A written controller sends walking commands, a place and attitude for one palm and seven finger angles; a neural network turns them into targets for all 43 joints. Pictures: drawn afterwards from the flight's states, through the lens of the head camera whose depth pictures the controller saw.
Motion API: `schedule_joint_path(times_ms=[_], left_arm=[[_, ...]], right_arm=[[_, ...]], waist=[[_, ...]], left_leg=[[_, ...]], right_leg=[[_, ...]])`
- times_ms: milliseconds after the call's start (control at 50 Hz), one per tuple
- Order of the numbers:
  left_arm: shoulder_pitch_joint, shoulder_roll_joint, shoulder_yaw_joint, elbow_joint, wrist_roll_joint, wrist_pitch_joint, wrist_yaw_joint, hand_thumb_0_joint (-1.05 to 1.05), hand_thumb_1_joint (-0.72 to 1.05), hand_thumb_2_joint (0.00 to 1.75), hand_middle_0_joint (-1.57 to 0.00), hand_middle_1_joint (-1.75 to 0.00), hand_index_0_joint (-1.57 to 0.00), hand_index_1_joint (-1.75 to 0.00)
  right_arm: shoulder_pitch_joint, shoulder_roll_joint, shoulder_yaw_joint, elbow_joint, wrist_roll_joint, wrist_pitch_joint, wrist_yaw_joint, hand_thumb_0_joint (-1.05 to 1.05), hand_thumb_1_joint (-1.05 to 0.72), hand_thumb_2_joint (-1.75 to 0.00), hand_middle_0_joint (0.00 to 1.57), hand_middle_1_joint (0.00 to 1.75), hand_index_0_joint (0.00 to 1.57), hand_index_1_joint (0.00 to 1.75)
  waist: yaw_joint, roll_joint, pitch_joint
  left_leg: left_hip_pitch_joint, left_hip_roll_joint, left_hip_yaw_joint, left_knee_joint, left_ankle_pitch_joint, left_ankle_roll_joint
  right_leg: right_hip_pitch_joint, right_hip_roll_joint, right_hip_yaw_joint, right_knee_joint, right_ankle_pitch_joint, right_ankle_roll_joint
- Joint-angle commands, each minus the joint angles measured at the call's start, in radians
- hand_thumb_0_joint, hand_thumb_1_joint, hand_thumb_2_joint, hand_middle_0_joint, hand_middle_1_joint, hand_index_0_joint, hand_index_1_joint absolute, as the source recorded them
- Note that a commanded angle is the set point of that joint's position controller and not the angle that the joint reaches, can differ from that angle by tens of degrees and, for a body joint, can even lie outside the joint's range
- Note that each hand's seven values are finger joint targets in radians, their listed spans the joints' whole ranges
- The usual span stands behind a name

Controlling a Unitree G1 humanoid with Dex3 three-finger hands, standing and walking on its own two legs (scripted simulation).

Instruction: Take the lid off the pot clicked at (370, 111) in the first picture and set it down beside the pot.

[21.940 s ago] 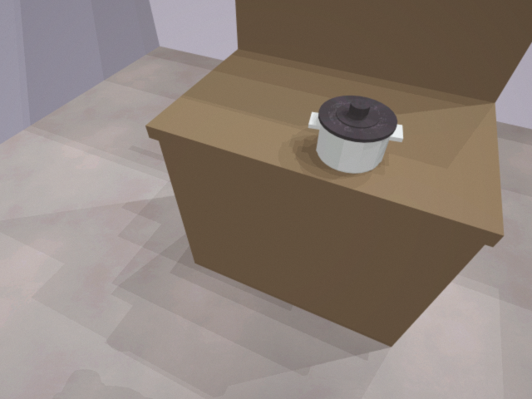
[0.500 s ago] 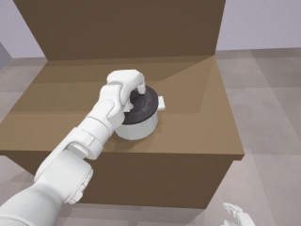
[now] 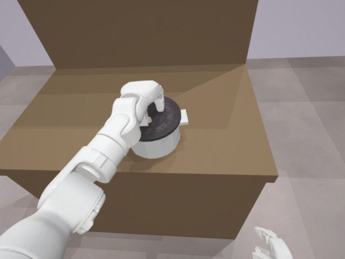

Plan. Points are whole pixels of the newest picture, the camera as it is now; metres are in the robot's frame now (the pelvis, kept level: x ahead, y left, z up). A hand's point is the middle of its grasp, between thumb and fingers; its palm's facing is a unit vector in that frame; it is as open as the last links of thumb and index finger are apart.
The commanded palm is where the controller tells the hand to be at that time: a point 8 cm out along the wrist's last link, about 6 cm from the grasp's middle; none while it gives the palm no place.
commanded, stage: close the fingers and squeeze the knob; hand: left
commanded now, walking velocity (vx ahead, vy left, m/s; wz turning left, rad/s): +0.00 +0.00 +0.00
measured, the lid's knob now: (148, 109) +0.47 +0.07 +0.10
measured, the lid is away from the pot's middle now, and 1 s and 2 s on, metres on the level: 0.01 0.01 0.01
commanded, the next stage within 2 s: lift the lid straight up in 0.66 s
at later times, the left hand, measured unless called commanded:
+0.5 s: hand (145, 111) +0.44 +0.07 +0.12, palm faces -0.32 -0.03 -0.95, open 7.0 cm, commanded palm +0.43 +0.08 +0.18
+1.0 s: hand (145, 110) +0.44 +0.07 +0.12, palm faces -0.29 -0.02 -0.96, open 7.0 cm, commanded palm +0.42 +0.07 +0.20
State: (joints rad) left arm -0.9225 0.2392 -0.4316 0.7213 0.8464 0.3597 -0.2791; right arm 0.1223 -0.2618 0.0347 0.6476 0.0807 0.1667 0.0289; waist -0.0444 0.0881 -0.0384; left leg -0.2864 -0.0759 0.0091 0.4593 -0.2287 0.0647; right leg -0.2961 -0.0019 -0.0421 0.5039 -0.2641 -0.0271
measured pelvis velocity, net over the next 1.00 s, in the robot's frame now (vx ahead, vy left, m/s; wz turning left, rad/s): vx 0.00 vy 0.01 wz -0.01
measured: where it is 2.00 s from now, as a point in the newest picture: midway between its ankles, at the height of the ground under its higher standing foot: outside the picture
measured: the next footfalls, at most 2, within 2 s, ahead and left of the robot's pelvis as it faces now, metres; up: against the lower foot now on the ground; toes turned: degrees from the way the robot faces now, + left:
none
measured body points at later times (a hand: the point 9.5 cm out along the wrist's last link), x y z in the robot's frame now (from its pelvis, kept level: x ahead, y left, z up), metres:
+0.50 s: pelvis +0.00 +0.00 +0.00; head +0.01 -0.03 +0.45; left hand +0.45 +0.07 +0.17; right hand +0.13 -0.24 -0.13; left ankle +0.00 +0.08 -0.74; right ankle +0.00 -0.10 -0.74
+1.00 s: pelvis +0.00 +0.01 +0.00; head +0.01 -0.03 +0.45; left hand +0.45 +0.07 +0.18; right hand +0.13 -0.23 -0.13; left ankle +0.00 +0.08 -0.74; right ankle +0.00 -0.10 -0.74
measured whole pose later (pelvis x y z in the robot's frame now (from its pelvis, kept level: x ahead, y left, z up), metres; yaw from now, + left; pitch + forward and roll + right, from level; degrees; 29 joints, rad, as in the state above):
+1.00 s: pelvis +0.00 +0.01 +0.00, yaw -1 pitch +3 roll +0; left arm -0.95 0.24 -0.43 0.76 0.84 0.32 -0.26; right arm 0.18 -0.27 0.02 0.67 0.07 0.12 0.02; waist -0.06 0.10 -0.04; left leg -0.28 -0.08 0.02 0.45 -0.22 0.08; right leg -0.29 -0.01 -0.03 0.49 -0.26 -0.02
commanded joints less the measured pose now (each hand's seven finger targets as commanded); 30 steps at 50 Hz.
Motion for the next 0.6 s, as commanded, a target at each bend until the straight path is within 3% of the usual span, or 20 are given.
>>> schedule_joint_path(times_ms=[0, 40, 100, 160, 180, 220, 260, 280, 300, 320, 340, 400, 440, 560, 580], left_arm=[[-0.491, 0.186, 0.119, -0.167, 0.033, -0.011, 0.034, 0.0, 0.49, 0.69, -0.84, -0.99, -0.84, -0.99], [-0.484, 0.201, 0.135, -0.221, 0.026, -0.026, 0.032, 0.0, 0.48, 0.71, -0.82, -0.98, -0.83, -0.98], [-0.472, 0.145, 0.083, -0.16, 0.038, -0.015, 0.032, 0.0, 0.45, 0.8, -0.79, -0.96, -0.81, -0.96], [-0.494, 0.188, 0.115, -0.165, 0.041, -0.017, 0.041, 0.0, 0.47, 0.83, -0.79, -0.95, -0.81, -0.95], [-0.485, 0.142, 0.08, -0.124, 0.043, -0.01, 0.041, 0.0, 0.47, 0.84, -0.79, -0.95, -0.81, -0.95], [-0.516, 0.133, 0.07, -0.146, 0.045, -0.009, 0.043, 0.0, 0.49, 0.85, -0.79, -0.95, -0.81, -0.95], [-0.512, 0.162, 0.097, -0.114, 0.05, -0.012, 0.044, 0.0, 0.5, 0.86, -0.8, -0.95, -0.82, -0.95], [-0.524, 0.118, 0.063, -0.088, 0.047, -0.005, 0.043, 0.0, 0.51, 0.87, -0.8, -0.95, -0.82, -0.95], [-0.53, 0.158, 0.099, -0.078, 0.046, -0.004, 0.047, 0.0, 0.52, 0.88, -0.81, -0.95, -0.83, -0.95], [-0.536, 0.144, 0.082, -0.055, 0.045, -0.002, 0.045, 0.0, 0.52, 0.88, -0.81, -0.95, -0.84, -0.95], [-0.543, 0.181, 0.122, -0.04, 0.04, -0.008, 0.046, 0.0, 0.53, 0.89, -0.82, -0.95, -0.84, -0.96], [-0.585, 0.141, 0.085, -0.045, 0.047, -0.011, 0.048, 0.0, 0.55, 0.91, -0.84, -0.96, -0.86, -0.96], [-0.553, 0.146, 0.102, -0.005, 0.04, -0.019, 0.044, 0.0, 0.56, 0.92, -0.85, -0.96, -0.88, -0.97], [-0.587, 0.142, 0.095, -0.042, 0.043, -0.04, 0.042, 0.0, 0.6, 0.96, -0.89, -0.98, -0.92, -0.99], [-0.564, 0.103, 0.065, -0.006, 0.043, -0.036, 0.041, 0.0, 0.61, 0.96, -0.9, -0.98, -0.93, -0.99]], right_arm=[[-0.093, -0.095, -0.033, -0.138, -0.005, -0.045, -0.01, 0.0, -0.9, -0.9, 0.2, 0.3, 0.2, 0.3], [-0.097, -0.096, -0.036, -0.151, -0.007, -0.048, -0.007, 0.0, -0.9, -0.9, 0.2, 0.3, 0.2, 0.3], [-0.094, -0.096, -0.035, -0.138, 0.001, -0.037, -0.005, 0.0, -0.9, -0.9, 0.2, 0.3, 0.2, 0.3], [-0.089, -0.102, -0.035, -0.136, -0.001, -0.04, -0.006, 0.0, -0.9, -0.9, 0.2, 0.3, 0.2, 0.3], [-0.09, -0.098, -0.033, -0.133, 0.0, -0.039, -0.007, 0.0, -0.9, -0.9, 0.2, 0.3, 0.2, 0.3], [-0.077, -0.099, -0.036, -0.127, 0.0, -0.038, -0.006, 0.0, -0.9, -0.9, 0.2, 0.3, 0.2, 0.3], [-0.076, -0.103, -0.036, -0.125, -0.003, -0.04, -0.01, 0.0, -0.9, -0.9, 0.2, 0.3, 0.2, 0.3], [-0.07, -0.098, -0.034, -0.118, -0.002, -0.04, -0.012, 0.0, -0.9, -0.9, 0.2, 0.3, 0.2, 0.3], [-0.057, -0.103, -0.037, -0.111, -0.003, -0.04, -0.015, 0.0, -0.9, -0.9, 0.2, 0.3, 0.2, 0.3], [-0.061, -0.103, -0.034, -0.113, -0.002, -0.042, -0.017, 0.0, -0.9, -0.9, 0.2, 0.3, 0.2, 0.3], [-0.054, -0.11, -0.035, -0.108, -0.005, -0.043, -0.023, 0.0, -0.9, -0.9, 0.2, 0.3, 0.2, 0.3], [-0.045, -0.102, -0.036, -0.105, -0.007, -0.052, -0.026, 0.0, -0.9, -0.9, 0.2, 0.3, 0.2, 0.3], [-0.041, -0.109, -0.036, -0.106, -0.01, -0.051, -0.029, 0.0, -0.9, -0.9, 0.2, 0.3, 0.2, 0.3], [-0.028, -0.107, -0.041, -0.113, -0.013, -0.061, -0.026, 0.0, -0.9, -0.9, 0.2, 0.3, 0.2, 0.3], [-0.031, -0.104, -0.041, -0.109, -0.01, -0.058, -0.025, 0.0, -0.9, -0.9, 0.2, 0.3, 0.2, 0.3]], waist=[[0.0, -0.167, -0.374], [0.006, -0.159, -0.398], [-0.009, -0.176, -0.326], [-0.004, -0.159, -0.334], [-0.008, -0.156, -0.308], [-0.013, -0.152, -0.33], [-0.012, -0.15, -0.332], [-0.019, -0.157, -0.312], [-0.016, -0.181, -0.325], [-0.02, -0.174, -0.307], [-0.018, -0.202, -0.311], [-0.021, -0.158, -0.331], [-0.021, -0.182, -0.319], [-0.023, -0.164, -0.353], [-0.028, -0.167, -0.327]], left_leg=[[0.118, 0.021, -0.045, -0.029, 0.222, 0.014], [0.125, 0.021, -0.049, -0.025, 0.26, 0.015], [0.113, 0.03, -0.045, -0.036, 0.216, 0.01], [0.11, 0.027, -0.048, -0.039, 0.197, 0.011], [0.104, 0.026, -0.049, -0.039, 0.188, 0.009], [0.126, 0.029, -0.054, -0.041, 0.19, 0.009], [0.117, 0.028, -0.051, -0.038, 0.178, 0.009], [0.113, 0.025, -0.049, -0.04, 0.165, 0.01], [0.11, 0.028, -0.051, -0.043, 0.155, 0.011], [0.094, 0.024, -0.047, -0.046, 0.137, 0.011], [0.083, 0.027, -0.05, -0.047, 0.133, 0.013], [0.105, 0.023, -0.047, -0.046, 0.134, 0.013], [0.091, 0.026, -0.05, -0.047, 0.142, 0.013], [0.119, 0.029, -0.053, -0.043, 0.166, 0.014], [0.12, 0.029, -0.052, -0.042, 0.161, 0.013]], right_leg=[[0.175, -0.008, 0.034, -0.042, 0.371, -0.014], [0.197, -0.013, 0.036, -0.041, 0.407, -0.017], [0.137, -0.003, 0.022, -0.047, 0.348, -0.013], [0.142, -0.003, 0.027, -0.048, 0.325, -0.016], [0.118, -0.001, 0.02, -0.047, 0.309, -0.018], [0.106, 0.001, 0.016, -0.046, 0.297, -0.017], [0.109, 0.0, 0.022, -0.047, 0.286, -0.018], [0.092, 0.001, 0.016, -0.05, 0.275, -0.017], [0.103, 0.001, 0.021, -0.053, 0.265, -0.014], [0.099, 0.0, 0.023, -0.057, 0.254, -0.013], [0.106, -0.005, 0.026, -0.06, 0.247, -0.014], [0.097, -0.004, 0.027, -0.055, 0.249, -0.013], [0.096, -0.007, 0.025, -0.057, 0.254, -0.016], [0.102, -0.004, 0.026, -0.051, 0.279, -0.016], [0.078, -0.001, 0.019, -0.05, 0.264, -0.017]])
